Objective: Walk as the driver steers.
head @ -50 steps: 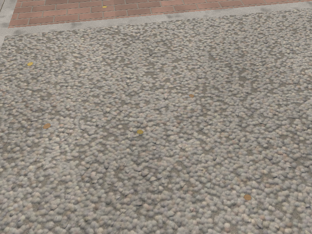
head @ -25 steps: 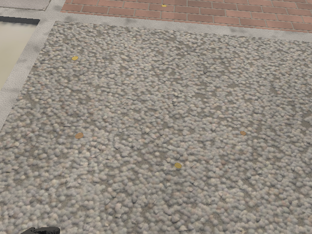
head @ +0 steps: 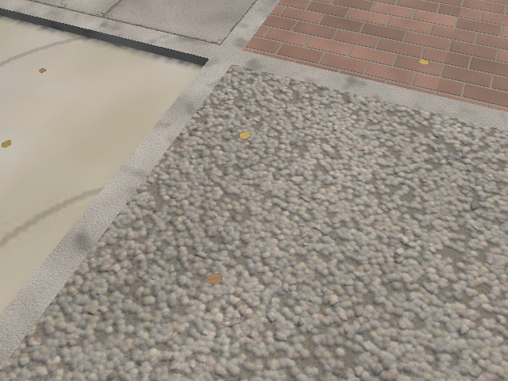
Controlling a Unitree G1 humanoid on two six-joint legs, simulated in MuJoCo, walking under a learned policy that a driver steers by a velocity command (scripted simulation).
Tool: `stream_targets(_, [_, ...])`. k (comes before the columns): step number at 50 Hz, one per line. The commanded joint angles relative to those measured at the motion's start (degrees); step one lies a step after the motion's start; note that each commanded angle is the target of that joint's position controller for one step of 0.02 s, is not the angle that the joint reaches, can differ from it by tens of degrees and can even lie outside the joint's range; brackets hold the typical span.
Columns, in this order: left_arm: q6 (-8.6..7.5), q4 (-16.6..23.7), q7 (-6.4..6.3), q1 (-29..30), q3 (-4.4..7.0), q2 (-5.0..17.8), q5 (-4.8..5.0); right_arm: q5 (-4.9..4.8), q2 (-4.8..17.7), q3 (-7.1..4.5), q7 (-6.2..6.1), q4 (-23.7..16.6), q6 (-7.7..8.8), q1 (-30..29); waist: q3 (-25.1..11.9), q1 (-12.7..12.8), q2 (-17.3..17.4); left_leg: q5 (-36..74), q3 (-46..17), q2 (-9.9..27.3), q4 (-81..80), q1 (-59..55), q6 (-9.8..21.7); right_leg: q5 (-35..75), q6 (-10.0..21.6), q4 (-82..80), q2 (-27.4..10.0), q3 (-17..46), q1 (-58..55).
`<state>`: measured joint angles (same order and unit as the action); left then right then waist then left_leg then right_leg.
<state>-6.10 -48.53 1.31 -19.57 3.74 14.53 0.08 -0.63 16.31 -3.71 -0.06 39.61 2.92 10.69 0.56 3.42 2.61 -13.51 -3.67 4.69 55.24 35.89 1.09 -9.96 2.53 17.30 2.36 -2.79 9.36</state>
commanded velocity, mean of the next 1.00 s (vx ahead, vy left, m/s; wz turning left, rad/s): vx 0.50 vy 0.00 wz -0.29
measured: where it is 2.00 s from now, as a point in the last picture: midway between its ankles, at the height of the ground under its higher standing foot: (323, 301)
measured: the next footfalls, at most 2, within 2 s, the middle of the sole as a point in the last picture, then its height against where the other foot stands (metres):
left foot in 0.24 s outside the picture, level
right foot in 0.78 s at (330, 361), level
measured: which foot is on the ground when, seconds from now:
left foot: up 0.00-0.22, down 0.24-0.80, up 0.82-1.00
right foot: down 0.00-0.26, up 0.28-0.76, down 0.78-1.00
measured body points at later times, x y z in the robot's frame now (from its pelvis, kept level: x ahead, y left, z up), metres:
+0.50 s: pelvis +0.25 +0.07 +0.00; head +0.27 +0.08 +0.45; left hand +0.40 +0.33 -0.12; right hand +0.30 -0.22 -0.11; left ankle +0.24 +0.16 -0.75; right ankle +0.33 -0.12 -0.66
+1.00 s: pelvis +0.51 -0.04 +0.00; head +0.55 -0.06 +0.44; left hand +0.70 +0.19 -0.11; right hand +0.57 -0.35 -0.10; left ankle +0.61 +0.13 -0.67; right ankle +0.51 -0.10 -0.75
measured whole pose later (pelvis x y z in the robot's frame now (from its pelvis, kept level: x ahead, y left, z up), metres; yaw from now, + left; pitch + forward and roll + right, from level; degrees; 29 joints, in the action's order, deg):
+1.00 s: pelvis +0.51 -0.04 +0.00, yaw -23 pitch +2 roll +0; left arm -2.8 -40.9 1.3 -16.6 4.0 15.8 0.4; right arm 0.6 17.2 -3.5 -0.4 41.5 5.9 7.7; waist 2.6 1.5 1.1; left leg -17.1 -4.2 6.0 61.2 34.7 -1.9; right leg -9.4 6.1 22.5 6.5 2.7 14.6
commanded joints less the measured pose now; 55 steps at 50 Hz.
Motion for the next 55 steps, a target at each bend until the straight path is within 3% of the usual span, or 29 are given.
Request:
stream_targets(1, [-0.64,3.9,-0.43,3.5,1.93,9.6,0.60,0.08,0.8,0.39,0.50,-4.2,1.16,-3.1,-0.3,-1.2,-6.8,8.4,0.8,1.5,-9.8,1.4,-0.4,10.9,9.9,-9.3,-14.6,10.4,-1.8])
stream_targets(5, [0.32,2.1,-0.43,-0.5,1.91,10.9,1.27,-0.53,1.1,0.56,1.34,-5.8,1.62,-9.7,1.0,1.3,-7.3,13.1,3.1,-0.6,-19.3,-2.5,-0.6,10.4,8.6,-8.0,-14.6,7.8,-3.3])
stream_targets(8, [1.20,0.8,-0.51,-2.1,1.99,11.7,1.66,-0.85,2.3,0.30,2.03,-7.2,1.91,-12.4,2.0,1.2,-8.2,9.3,3.5,-1.5,-23.3,-3.4,1.0,11.1,7.7,-5.8,-17.0,8.8,-7.1])
stream_targets(10, [1.84,0.5,-0.79,-0.9,2.15,12.7,1.92,-0.54,3.8,-0.46,2.15,-6.5,2.14,-8.8,0.3,-2.0,-8.5,7.8,5.0,-3.3,-27.0,-10.5,2.9,18.9,6.3,-1.0,-17.1,7.8,-8.0])
stream_targets(11, [2.05,0.3,-0.91,-1.1,1.77,11.9,2.05,-0.05,5.7,-1.60,1.79,-4.5,2.18,-2.8,-3.3,-5.1,-7.4,8.2,6.0,-4.7,-29.1,-20.7,4.2,26.5,5.0,6.5,-14.8,6.1,-6.1])
stream_targets(12, [1.92,1.0,-1.01,-0.5,0.77,9.7,1.38,0.53,9.0,-3.05,1.14,-2.4,2.18,6.9,-9.8,-9.6,-5.1,9.4,1.2,-0.2,-27.7,-35.8,6.6,23.4,2.9,19.4,-11.8,3.8,1.6])
stream_targets(13, [0.99,3.2,-0.84,-3.5,-1.19,3.9,0.03,1.81,15.4,-4.41,0.39,-1.7,1.74,14.5,-18.2,-10.2,8.0,8.6,-20.4,15.6,-28.2,-57.2,13.5,-1.3,-1.2,42.0,-4.1,0.0,23.2])
stream_targets(14, [0.04,2.7,-0.82,-4.6,-1.20,4.7,1.15,1.18,13.0,-3.75,0.64,-0.9,1.57,16.4,-22.8,-10.4,12.4,0.6,-36.0,20.5,-35.5,-58.5,17.6,-23.8,-1.4,53.0,-1.4,7.4,32.5])
stream_targets(15, [-0.18,3.3,-0.68,-0.9,0.30,9.7,2.63,0.72,9.5,-2.56,0.81,-0.8,1.74,13.3,-13.9,-10.2,6.9,-2.8,-28.7,18.4,-36.9,-51.2,15.1,-20.6,-0.9,56.9,-4.5,9.7,37.0])
stream_targets(17, [0.68,4.0,-0.80,3.4,0.55,9.0,2.06,0.49,4.9,-1.00,1.23,-1.1,2.08,5.4,-4.7,-6.5,3.3,-1.1,-15.2,12.9,-41.0,-36.8,11.5,-11.3,-1.0,52.5,-8.7,7.8,34.7])
stream_targets(18, [1.59,3.6,-1.01,2.7,0.91,8.5,1.56,0.70,3.5,-0.67,1.43,-1.0,2.61,2.7,-2.4,-4.6,4.4,1.6,-10.8,11.0,-43.3,-31.6,10.3,-8.0,-1.4,49.9,-10.1,8.3,31.6])
stream_targets(21, [3.45,3.1,-1.07,1.1,0.73,5.6,1.65,1.55,4.0,-1.22,1.31,0.5,4.02,1.0,-0.7,-2.2,3.2,10.9,-2.5,9.7,-47.2,-25.9,10.2,-1.4,-2.7,48.7,-10.1,8.8,28.3])
stream_targets(24, [3.68,4.5,-1.10,4.5,0.89,5.0,1.40,1.92,4.8,-1.63,0.47,2.6,4.32,2.7,0.6,-2.7,1.1,17.4,3.1,9.6,-47.6,-28.1,10.0,5.9,-3.3,42.7,-9.4,10.5,32.3])
stream_targets(29, [3.28,7.7,0.63,13.4,-0.04,3.2,0.90,1.25,7.0,-2.09,-0.58,4.6,3.63,5.1,3.4,-5.9,-0.3,18.1,10.4,9.5,-48.4,-31.3,8.1,15.9,-2.2,27.3,-8.5,5.6,31.3])
stream_targets(34, [3.26,12.4,2.46,20.2,-0.43,3.1,1.08,0.04,8.8,-2.80,-0.93,7.0,1.52,8.9,5.4,-7.8,-0.3,25.6,13.2,12.5,-43.6,-41.5,7.1,8.0,0.6,20.4,-7.4,1.3,34.0])
stream_targets(36, [3.45,13.4,2.87,18.7,0.26,4.5,1.16,-0.23,10.5,-3.17,-1.27,6.8,0.69,7.8,2.8,-5.8,1.7,43.4,15.0,12.4,-37.3,-43.0,5.8,2.2,2.6,19.7,-4.2,-2.3,28.1])
stream_targets(37, [3.64,13.2,2.82,15.5,0.98,5.8,1.21,-0.39,11.4,-3.40,-1.54,6.6,0.25,7.3,0.2,-3.7,3.0,53.4,15.7,12.1,-31.8,-43.2,5.2,-0.9,3.9,20.0,-1.9,-4.0,22.9])
stream_targets(38, [3.76,11.8,2.57,8.7,2.28,8.1,1.39,-0.51,11.9,-3.48,-1.74,6.4,-0.22,6.6,-3.6,0.2,3.2,58.4,16.6,11.0,-22.4,-41.5,4.2,-1.3,5.5,18.3,0.6,-4.9,13.9])
stream_targets(39, [3.97,9.6,1.64,-0.6,4.26,11.7,1.33,-0.70,11.5,-3.14,-1.95,6.1,-0.16,6.0,-8.4,5.2,1.3,52.1,17.5,8.6,-8.9,-33.6,2.0,2.9,7.9,14.0,1.7,-2.7,-1.6])
stream_targets(40, [4.51,8.5,0.23,-5.5,5.79,17.7,1.30,1.23,5.9,-1.46,-1.75,4.1,0.70,8.5,-13.2,4.0,-10.4,15.2,17.2,3.1,11.2,-13.4,-1.0,4.2,13.4,13.3,-11.0,18.2,-20.2])
stream_targets(41, [3.56,10.5,0.60,-3.4,5.42,19.6,1.03,1.03,2.3,0.26,-0.84,1.6,3.11,10.3,-21.8,0.1,-16.4,-21.1,4.3,-8.1,26.4,3.7,-2.9,-3.1,24.1,3.2,-22.3,50.8,-32.3])
stream_targets(42, [3.03,10.5,0.91,-3.9,4.02,14.4,0.80,-1.03,7.5,-0.97,0.08,0.4,4.86,3.1,-19.6,3.9,-8.8,-17.7,-2.9,-4.5,27.6,10.0,-1.6,-4.0,20.6,0.1,-21.0,46.3,-31.4])
stream_targets(43, [2.57,10.2,0.87,-1.8,3.35,12.0,0.89,-1.88,7.4,-0.81,0.38,-0.6,5.66,0.3,-12.0,2.7,-7.3,-12.9,-1.9,-2.2,23.8,11.3,-0.3,-1.0,18.2,0.2,-18.7,37.2,-23.9])
stream_targets(44, [2.41,10.8,0.80,2.2,2.87,10.5,1.10,-0.72,6.7,-0.74,-0.08,0.0,5.84,0.2,-7.3,-0.4,-2.3,-9.0,-1.5,0.3,18.2,8.5,-0.2,3.8,15.8,0.0,-15.8,30.7,-14.8])
stream_targets(45, [2.37,11.8,0.60,5.4,2.23,8.5,0.78,0.55,7.6,-1.33,-0.43,0.5,5.37,0.6,-5.0,-2.4,-2.8,-6.8,-1.3,1.8,13.8,4.6,-0.7,9.3,14.8,-0.8,-13.9,26.3,-8.1])
stream_targets(46, [2.37,12.8,0.35,6.9,1.92,7.9,0.21,0.87,7.7,-1.58,-0.31,0.6,4.54,1.7,-4.3,-4.0,-3.9,-5.3,-1.5,2.4,12.1,1.3,-1.2,11.9,14.7,-2.3,-12.7,24.6,-3.7])
stream_targets(49, [2.02,12.8,-0.54,6.6,2.45,9.9,0.30,1.59,5.7,-1.25,-0.55,-0.1,2.86,1.2,-2.6,-5.0,-4.2,-1.9,0.3,1.5,5.1,-0.8,-3.9,22.3,15.1,-3.6,-11.1,20.1,3.1])
stream_targets(52, [3.03,12.1,-1.85,5.4,3.00,11.4,0.59,2.02,3.6,-0.36,-0.77,-1.8,2.60,-4.4,-1.7,-3.6,-5.7,7.4,2.1,-1.9,-8.2,-4.0,-5.4,32.2,11.4,-0.2,-6.7,13.8,7.2])
stream_targets(55, [4.67,11.3,-2.69,2.7,3.19,11.6,1.14,1.10,3.4,-0.04,0.04,-2.7,2.67,-9.1,-4.2,-1.1,-8.3,16.8,2.4,-5.9,-19.0,-9.0,-5.4,26.8,8.4,2.9,-5.5,14.9,6.5])
Velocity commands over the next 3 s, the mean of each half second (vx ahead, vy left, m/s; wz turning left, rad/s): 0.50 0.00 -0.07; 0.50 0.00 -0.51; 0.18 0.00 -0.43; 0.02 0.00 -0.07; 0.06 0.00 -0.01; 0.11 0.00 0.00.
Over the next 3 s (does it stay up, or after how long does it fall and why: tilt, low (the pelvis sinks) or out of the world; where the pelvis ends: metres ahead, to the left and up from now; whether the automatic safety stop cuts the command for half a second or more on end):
stays up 0.82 -0.15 -0.01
